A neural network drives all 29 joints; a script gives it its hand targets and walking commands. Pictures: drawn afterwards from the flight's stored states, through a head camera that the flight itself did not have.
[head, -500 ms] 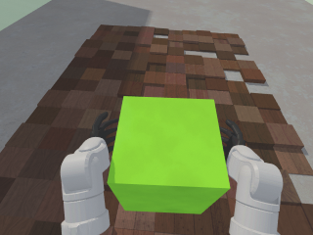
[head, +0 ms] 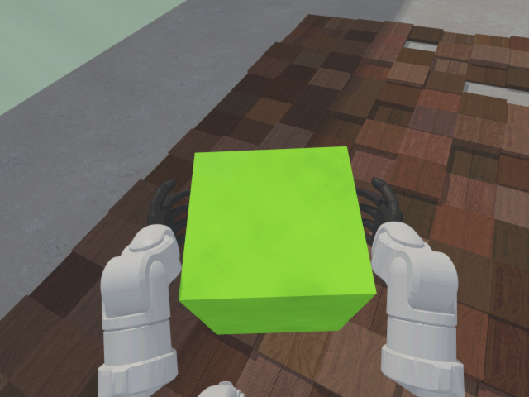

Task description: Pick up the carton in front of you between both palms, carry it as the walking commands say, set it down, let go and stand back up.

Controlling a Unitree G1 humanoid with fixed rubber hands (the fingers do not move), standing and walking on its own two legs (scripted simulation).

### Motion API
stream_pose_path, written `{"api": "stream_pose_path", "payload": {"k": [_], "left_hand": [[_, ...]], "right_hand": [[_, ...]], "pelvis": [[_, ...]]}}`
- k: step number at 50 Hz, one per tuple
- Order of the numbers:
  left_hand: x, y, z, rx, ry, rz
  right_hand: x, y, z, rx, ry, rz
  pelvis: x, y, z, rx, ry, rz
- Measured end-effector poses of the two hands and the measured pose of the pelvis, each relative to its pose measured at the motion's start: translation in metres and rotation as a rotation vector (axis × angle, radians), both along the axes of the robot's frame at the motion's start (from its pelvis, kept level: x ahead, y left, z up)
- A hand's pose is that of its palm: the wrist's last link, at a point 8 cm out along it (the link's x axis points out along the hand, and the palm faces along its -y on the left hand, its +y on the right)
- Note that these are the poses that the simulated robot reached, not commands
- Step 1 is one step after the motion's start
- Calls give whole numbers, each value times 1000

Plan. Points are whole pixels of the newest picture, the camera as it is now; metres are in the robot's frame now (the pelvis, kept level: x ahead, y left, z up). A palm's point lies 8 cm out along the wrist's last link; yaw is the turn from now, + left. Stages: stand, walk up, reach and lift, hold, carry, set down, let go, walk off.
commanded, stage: carry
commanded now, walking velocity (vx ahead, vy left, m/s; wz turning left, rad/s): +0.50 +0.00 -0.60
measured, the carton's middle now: (274, 251) +0.35 +0.01 +0.03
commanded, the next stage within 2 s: none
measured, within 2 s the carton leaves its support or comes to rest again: neither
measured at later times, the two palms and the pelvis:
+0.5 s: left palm (260, 106) +0.63 +0.05 +0.10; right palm (424, 134) +0.53 -0.23 +0.11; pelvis +0.28 +0.02 +0.00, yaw -16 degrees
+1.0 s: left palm (321, 23) +0.88 -0.08 +0.15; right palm (463, 43) +0.75 -0.35 +0.15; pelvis +0.52 -0.08 +0.02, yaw -29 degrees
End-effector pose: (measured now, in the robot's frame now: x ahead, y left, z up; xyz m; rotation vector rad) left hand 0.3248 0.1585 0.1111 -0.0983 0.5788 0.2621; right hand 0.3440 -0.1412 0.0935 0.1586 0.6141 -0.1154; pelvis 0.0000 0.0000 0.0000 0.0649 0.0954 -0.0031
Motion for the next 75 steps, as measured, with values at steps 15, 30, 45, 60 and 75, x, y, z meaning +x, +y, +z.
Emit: {"api": "stream_pose_path", "payload": {"k": [15, 30, 45, 60, 75], "left_hand": [[207, -46, -35, -55, 34, -256], [363, -128, 11, -95, -62, -427], [515, -191, 31, -82, 2, -404], [631, -390, 61, -113, -16, -845], [730, -528, 35, -41, 54, -811]], "right_hand": [[131, -40, -17, -92, 32, -215], [238, -109, 37, -96, -68, -408], [391, -173, 48, -33, -16, -412], [396, -299, 77, -104, -23, -826], [507, -449, 48, 4, 19, -815]], "pelvis": [[184, 14, -18, -55, -5, -157], [333, 1, 2, -114, -34, -315], [478, -68, 12, -102, -42, -416], [612, -112, 35, -71, 32, -691], [706, -242, 26, -83, 11, -788]]}}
